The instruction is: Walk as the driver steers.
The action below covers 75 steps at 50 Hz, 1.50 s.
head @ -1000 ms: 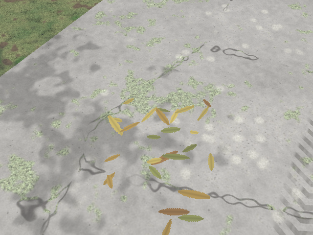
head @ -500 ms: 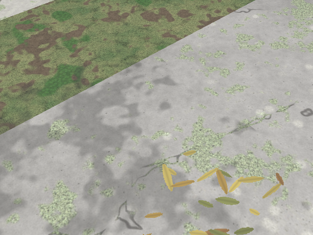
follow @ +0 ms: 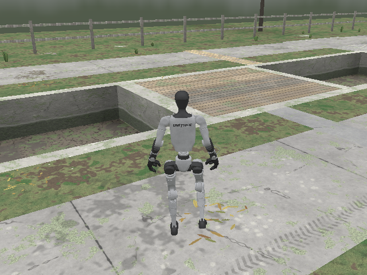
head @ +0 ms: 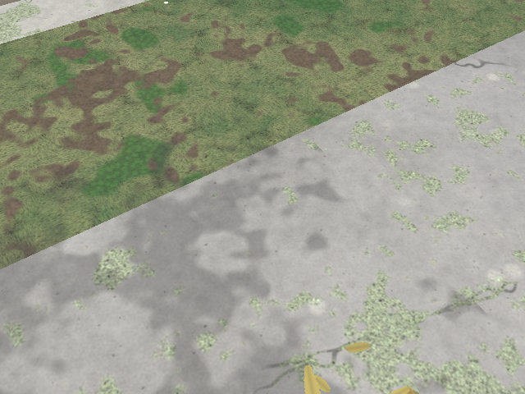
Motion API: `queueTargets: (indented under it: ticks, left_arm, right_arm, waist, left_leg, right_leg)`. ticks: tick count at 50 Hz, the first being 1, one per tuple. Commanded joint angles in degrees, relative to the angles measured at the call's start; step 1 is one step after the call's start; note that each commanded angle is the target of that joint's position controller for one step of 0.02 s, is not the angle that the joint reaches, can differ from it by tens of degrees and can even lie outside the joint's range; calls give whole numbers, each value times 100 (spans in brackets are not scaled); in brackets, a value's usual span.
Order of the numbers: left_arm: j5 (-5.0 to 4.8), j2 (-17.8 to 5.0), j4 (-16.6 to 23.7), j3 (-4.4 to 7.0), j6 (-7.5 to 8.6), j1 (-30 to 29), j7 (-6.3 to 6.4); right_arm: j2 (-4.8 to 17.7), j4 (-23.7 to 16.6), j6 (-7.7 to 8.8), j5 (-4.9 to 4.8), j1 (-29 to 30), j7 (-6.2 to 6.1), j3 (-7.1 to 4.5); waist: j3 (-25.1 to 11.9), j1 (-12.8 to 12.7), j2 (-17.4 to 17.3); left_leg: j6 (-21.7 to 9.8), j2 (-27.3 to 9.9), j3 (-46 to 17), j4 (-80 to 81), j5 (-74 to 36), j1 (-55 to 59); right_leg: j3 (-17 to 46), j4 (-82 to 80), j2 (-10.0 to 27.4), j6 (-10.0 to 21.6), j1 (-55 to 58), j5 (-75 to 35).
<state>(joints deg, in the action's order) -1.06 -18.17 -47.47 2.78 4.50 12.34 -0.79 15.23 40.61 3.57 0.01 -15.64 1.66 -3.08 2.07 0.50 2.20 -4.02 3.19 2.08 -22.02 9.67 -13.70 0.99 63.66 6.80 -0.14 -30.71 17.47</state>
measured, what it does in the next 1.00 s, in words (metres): walks ahead, turning left: right foot, then left foot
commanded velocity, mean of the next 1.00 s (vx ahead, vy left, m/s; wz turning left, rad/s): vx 0.50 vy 0.00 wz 0.47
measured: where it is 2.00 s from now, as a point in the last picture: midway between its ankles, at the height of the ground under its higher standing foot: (129, 239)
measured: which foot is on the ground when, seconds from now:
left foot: down 0.00-0.32, up 0.34-0.82, down 0.84-1.00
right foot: up 0.00-0.28, down 0.30-0.84, up 0.86-1.00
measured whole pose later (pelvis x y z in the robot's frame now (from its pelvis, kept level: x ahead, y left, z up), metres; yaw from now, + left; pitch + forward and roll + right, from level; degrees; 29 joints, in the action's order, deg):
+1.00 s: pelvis +0.51 +0.08 -0.01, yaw +29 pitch +1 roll -1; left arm -0.4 -17.7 -45.7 3.2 6.2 8.5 -0.4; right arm 16.4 39.9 2.4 -0.7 -15.1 1.5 -4.5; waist 4.2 0.7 1.5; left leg -5.7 5.1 -0.6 -26.8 9.5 -18.0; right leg 2.0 65.7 4.6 -0.4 -26.7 20.1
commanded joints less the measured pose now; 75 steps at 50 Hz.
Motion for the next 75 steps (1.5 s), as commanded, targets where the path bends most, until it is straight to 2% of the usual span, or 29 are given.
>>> queueTargets:
  ticks: [1,9,13,15,16,17,18,19,21,25,32,37,39,41,42,43,44,45,46,48,52,58,63,66,67,68,69,71,75]
  left_arm:
    - [67,-296,281,79,-63,151,29]
    - [61,-181,763,-14,106,-1472,-120]
    - [58,-485,765,88,190,-1284,-165]
    - [85,-798,481,264,226,-212,-104]
    - [167,-1171,386,360,227,712,-53]
    - [179,-1554,246,461,146,993,-71]
    - [117,-941,327,314,142,909,-85]
    - [100,-622,369,228,142,568,-59]
    - [167,-345,368,148,134,-40,-48]
    - [166,-348,226,190,238,-214,-1]
    - [141,-695,46,306,149,-16,97]
    - [1,-936,-111,392,-32,324,110]
    - [-68,-1093,-103,445,-109,258,128]
    - [-135,-1167,-58,467,-202,101,155]
    - [-50,-977,-19,390,-198,168,178]
    - [241,-173,295,137,-109,545,133]
    - [103,-262,435,77,127,315,72]
    - [-142,-714,614,190,274,-374,16]
    - [-145,-657,667,161,364,-489,14]
    - [94,-697,529,217,348,-346,73]
    - [197,-473,589,195,115,-401,57]
    - [120,-209,967,73,134,-1595,-18]
    - [65,-475,1119,162,243,-1738,-111]
    - [108,-724,873,324,325,-678,-60]
    - [201,-1012,791,407,342,188,-16]
    - [251,-1441,597,519,261,758,-25]
    - [91,-939,645,411,233,675,-64]
    - [133,-476,754,267,149,131,-15]
    - [154,-282,586,209,178,-88,26]
  right_arm:
    - [777,-265,204,-1,166,-49,-211]
    - [1085,218,80,-130,-579,-209,-300]
    - [1118,345,-16,-134,-615,-269,-343]
    - [918,332,-70,-73,-588,-270,-269]
    - [569,174,-87,37,-643,-272,-135]
    - [32,50,10,-119,-1507,-253,2]
    - [645,184,38,-239,-1254,-264,-124]
    - [985,53,23,-284,-659,-267,-232]
    - [876,-29,-37,-167,-269,-290,-254]
    - [493,-92,-240,-178,-250,-247,-237]
    - [318,-423,-199,-132,736,-52,-144]
    - [357,-753,-216,-135,1408,102,-130]
    - [533,-800,-242,-107,1258,127,-216]
    - [888,-536,-276,-117,129,96,-439]
    - [1290,-217,-322,-143,-927,1,-655]
    - [1989,-173,-325,-212,-986,-97,-776]
    - [1804,-459,-188,-163,-962,-40,-652]
    - [1351,-399,-74,-114,-820,8,-511]
    - [1200,-377,-8,-108,-591,9,-459]
    - [860,-504,16,-66,108,-25,-337]
    - [974,-506,50,-70,107,-151,-348]
    - [1098,-272,-21,-107,-378,-281,-384]
    - [1020,-105,-101,-148,-612,-317,-376]
    - [815,-158,-158,-117,-442,-314,-309]
    - [496,-267,-146,-34,-439,-288,-183]
    - [168,-403,-99,-203,-1248,-285,-81]
    - [739,-275,-85,-259,-1254,-306,-157]
    - [1085,-378,-135,-164,-276,-312,-268]
    - [642,-494,-210,-182,-89,-217,-242]
  waist:
    - [-256,-179,-567]
    - [154,307,-523]
    - [40,72,-739]
    - [-621,-456,-684]
    - [-1567,-779,-55]
    - [-2294,-362,1768]
    - [-1981,-575,1158]
    - [-1203,-608,708]
    - [-499,-319,349]
    - [-165,-75,370]
    - [132,-332,90]
    - [361,-478,61]
    - [155,-260,207]
    - [-504,453,218]
    - [-1035,920,-94]
    - [-1281,402,-1730]
    - [-2271,478,-1475]
    - [-1602,679,-911]
    - [-1086,492,-709]
    - [-639,17,-424]
    - [-412,-140,-396]
    - [-61,310,-629]
    - [-79,301,-792]
    - [-555,-255,-929]
    - [-1362,-615,-421]
    - [-2135,-294,1529]
    - [-1838,-369,1215]
    - [-658,-445,230]
    - [-167,-159,429]
  left_leg:
    - [-1136,-1555,-1317,1349,-1393,464]
    - [-835,-1362,-1113,1218,-752,537]
    - [-620,-1604,-1548,590,-874,1022]
    - [-353,-1142,-1330,-693,-1568,759]
    - [-127,-672,-1015,-2431,-408,-154]
    - [248,85,-625,-4375,2352,-2258]
    - [243,-213,-1200,-5103,2342,-2844]
    - [204,-446,-1099,-5209,1838,-3084]
    - [220,-854,-953,-4817,1080,-2711]
    - [280,-1101,-857,-4310,587,-2349]
    - [332,-1046,-447,-2356,-1014,-2436]
    - [113,-892,-67,-1537,-699,-2406]
    - [-95,-601,210,-1435,-130,-1930]
    - [-412,-94,514,-1113,-15,-371]
    - [-650,-63,140,-927,-172,1351]
    - [-1485,-1532,-2660,-603,425,3138]
    - [-2144,-2246,-5065,426,1635,3698]
    - [-1768,-2131,-4410,679,1279,3366]
    - [-1563,-1912,-3656,632,767,2648]
    - [-1288,-1482,-2688,708,-395,1327]
    - [-1324,-1223,-2092,992,-1297,398]
    - [-878,-837,-1748,922,-504,-61]
    - [-755,-1121,-2455,195,-342,605]
    - [-473,-798,-2460,-856,-1029,523]
    - [-254,-452,-2036,-2388,-435,-156]
    - [183,360,-1282,-4276,2246,-2219]
    - [256,-96,-1398,-5116,2365,-3000]
    - [326,-509,-1094,-5240,1409,-3028]
    - [322,-935,-896,-4500,859,-2490]
  right_leg:
    - [182,-409,238,-156,-627,-608]
    - [114,-3092,-291,-238,-184,-2332]
    - [225,-3526,-387,-2,322,-1676]
    - [65,-3677,-433,267,1940,-1474]
    - [1025,-3475,554,584,3545,-1413]
    - [3646,-4178,1767,1432,5291,41]
    - [4077,-4671,1659,1324,4992,1216]
    - [3140,-4769,1496,1079,4287,1202]
    - [1954,-4995,1115,968,3000,-39]
    - [734,-5493,930,1027,2290,-1122]
    - [-636,-5682,795,951,2598,-1948]
    - [-1041,-5416,1028,807,3366,-2415]
    - [-1234,-4794,1050,693,3622,-4048]
    - [-1499,-3104,853,501,3411,-5382]
    - [-1550,-1565,623,257,2359,-4494]
    - [-1446,554,-289,-126,-221,367]
    - [71,1578,-859,-135,-1178,1808]
    - [358,1616,-551,-4,-1742,1269]
    - [336,1172,-311,110,-1670,754]
    - [408,277,22,57,-869,148]
    - [250,-677,-64,-260,-441,-415]
    - [187,-2952,-525,-398,43,-2275]
    - [411,-3546,-630,-170,262,-1804]
    - [259,-3870,-608,196,1791,-1428]
    - [1080,-3718,275,555,3296,-1180]
    - [3749,-4256,1582,1494,5201,122]
    - [4480,-4605,1743,1474,5097,1413]
    - [2809,-4777,1272,1064,3696,651]
    - [1221,-5282,772,996,2512,-850]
